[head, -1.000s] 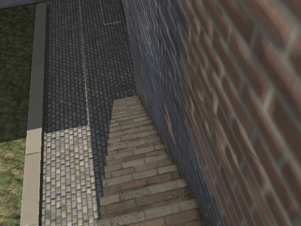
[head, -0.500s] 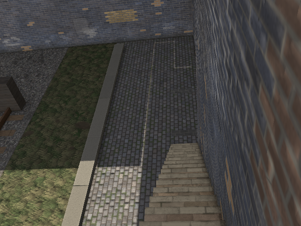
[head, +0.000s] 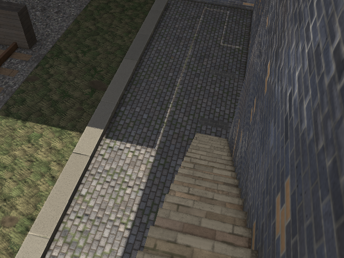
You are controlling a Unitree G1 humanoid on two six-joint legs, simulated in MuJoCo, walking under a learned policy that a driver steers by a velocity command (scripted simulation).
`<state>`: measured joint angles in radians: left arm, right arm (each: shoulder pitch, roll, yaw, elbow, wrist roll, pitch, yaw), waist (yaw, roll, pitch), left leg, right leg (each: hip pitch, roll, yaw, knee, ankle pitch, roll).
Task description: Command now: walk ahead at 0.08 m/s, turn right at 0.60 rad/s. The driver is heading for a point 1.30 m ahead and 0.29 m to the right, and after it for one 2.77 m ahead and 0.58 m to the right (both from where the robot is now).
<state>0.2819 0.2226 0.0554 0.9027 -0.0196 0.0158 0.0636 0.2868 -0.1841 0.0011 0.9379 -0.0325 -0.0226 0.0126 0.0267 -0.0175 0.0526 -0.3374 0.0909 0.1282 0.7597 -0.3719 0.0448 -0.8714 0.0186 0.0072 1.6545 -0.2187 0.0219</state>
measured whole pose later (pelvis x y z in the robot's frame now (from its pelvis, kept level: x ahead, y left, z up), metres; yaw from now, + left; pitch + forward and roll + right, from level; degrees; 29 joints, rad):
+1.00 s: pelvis +0.07 -0.04 +0.01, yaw -12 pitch +0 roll -1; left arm 0.20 0.22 0.05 0.80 -0.01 -0.10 0.04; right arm 0.24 -0.31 -0.07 0.69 -0.05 0.06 0.07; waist -0.03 0.02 0.06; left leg -0.49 -0.07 -0.03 1.02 -0.37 0.11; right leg -0.20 -0.11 -0.11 0.57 -0.36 0.05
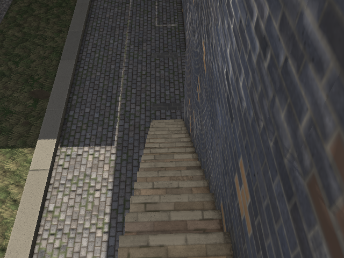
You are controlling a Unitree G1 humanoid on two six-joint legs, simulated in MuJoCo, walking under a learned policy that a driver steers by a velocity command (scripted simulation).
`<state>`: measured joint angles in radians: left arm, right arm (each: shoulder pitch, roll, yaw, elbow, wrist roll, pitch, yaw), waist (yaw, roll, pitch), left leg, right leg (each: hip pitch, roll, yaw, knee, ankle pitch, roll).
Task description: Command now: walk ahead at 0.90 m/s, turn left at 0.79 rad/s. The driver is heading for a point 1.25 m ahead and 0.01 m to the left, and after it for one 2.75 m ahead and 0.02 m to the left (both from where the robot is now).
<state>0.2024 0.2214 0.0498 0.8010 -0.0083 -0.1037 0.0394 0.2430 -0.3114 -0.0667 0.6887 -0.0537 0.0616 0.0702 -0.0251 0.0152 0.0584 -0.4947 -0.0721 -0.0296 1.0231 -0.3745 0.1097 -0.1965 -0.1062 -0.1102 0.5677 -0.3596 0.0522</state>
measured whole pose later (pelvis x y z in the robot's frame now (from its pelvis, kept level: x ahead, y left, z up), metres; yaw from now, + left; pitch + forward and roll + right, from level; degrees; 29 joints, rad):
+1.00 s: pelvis +0.42 -0.04 -0.43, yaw -12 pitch -2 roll +5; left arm 0.57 0.16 0.02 1.08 -0.05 -0.05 0.06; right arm 0.22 -0.26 -0.03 0.92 -0.08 0.05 0.04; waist 0.03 0.06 0.02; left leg -0.71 -0.01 -0.06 1.75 -0.40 -0.02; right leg -0.36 0.05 0.07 0.87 -0.47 -0.08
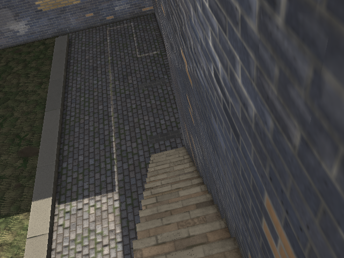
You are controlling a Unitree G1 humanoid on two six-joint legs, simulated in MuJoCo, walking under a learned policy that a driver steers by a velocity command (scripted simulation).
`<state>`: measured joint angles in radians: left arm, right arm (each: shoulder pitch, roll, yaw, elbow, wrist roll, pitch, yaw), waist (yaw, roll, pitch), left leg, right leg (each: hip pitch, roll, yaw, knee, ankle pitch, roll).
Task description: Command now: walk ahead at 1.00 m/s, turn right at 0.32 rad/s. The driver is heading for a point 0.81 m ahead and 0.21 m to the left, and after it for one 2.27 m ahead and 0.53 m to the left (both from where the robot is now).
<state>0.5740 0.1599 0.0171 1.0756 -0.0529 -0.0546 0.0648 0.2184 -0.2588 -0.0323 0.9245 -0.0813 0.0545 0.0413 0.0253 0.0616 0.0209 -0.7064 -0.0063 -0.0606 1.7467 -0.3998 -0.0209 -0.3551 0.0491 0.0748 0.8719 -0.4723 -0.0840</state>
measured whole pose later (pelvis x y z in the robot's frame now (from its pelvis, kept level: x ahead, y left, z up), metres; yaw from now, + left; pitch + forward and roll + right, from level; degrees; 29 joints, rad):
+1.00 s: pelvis +0.62 +0.28 -0.53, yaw +25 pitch +0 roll -5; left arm 0.50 0.30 0.09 1.09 -0.08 -0.13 0.08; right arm 0.28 -0.31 -0.05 0.84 -0.04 -0.10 0.00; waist -0.05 0.00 0.02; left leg -0.48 0.05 -0.09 0.63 0.59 0.05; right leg -0.18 0.00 -0.05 1.40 -0.83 -0.11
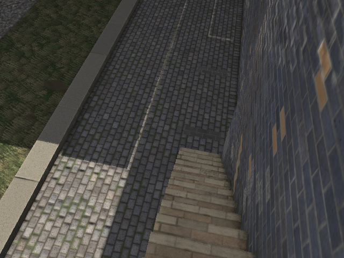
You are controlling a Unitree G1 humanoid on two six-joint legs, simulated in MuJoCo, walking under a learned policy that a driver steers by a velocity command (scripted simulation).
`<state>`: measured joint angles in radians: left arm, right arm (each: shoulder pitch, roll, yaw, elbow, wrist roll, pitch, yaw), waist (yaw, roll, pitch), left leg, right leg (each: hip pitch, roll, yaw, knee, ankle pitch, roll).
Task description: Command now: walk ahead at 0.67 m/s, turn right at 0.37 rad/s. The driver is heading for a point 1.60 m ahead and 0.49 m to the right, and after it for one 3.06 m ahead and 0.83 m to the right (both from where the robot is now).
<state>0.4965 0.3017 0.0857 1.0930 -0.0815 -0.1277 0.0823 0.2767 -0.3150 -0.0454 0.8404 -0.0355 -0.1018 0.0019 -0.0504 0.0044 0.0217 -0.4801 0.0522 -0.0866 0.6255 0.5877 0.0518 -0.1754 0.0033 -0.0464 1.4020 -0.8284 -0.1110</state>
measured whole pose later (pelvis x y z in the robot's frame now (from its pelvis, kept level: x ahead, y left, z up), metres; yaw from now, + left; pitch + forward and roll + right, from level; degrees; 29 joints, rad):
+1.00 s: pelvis +0.36 -0.24 -0.44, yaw -23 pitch -5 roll +0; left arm 0.21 0.33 0.03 0.66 0.05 -0.11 0.14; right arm 0.47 -0.32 -0.04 0.89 -0.04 0.07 0.04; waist -0.17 0.11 0.15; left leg -0.37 -0.05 -0.27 0.82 -0.20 -0.06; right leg -0.59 0.07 -0.20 1.53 -0.55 -0.02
